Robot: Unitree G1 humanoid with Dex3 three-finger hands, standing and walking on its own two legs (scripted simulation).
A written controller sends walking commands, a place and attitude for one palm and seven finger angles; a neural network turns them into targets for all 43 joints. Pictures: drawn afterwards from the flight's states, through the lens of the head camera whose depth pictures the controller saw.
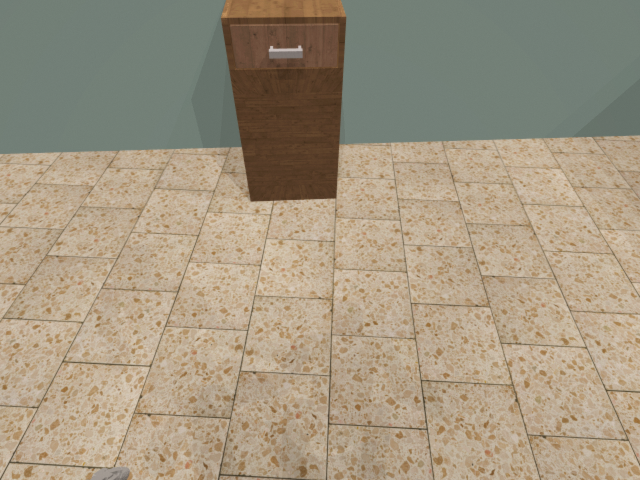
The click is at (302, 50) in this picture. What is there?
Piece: drawer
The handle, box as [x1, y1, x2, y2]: [269, 46, 302, 58]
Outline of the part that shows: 269,49 269,58 302,57 302,50 300,46 298,46 297,48 290,49 273,49 272,46 270,46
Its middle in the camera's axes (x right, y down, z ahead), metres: -0.12 -0.64 +1.32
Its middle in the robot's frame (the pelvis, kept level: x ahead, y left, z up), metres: +1.41 +0.19 -0.06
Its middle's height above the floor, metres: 0.71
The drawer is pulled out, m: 0.00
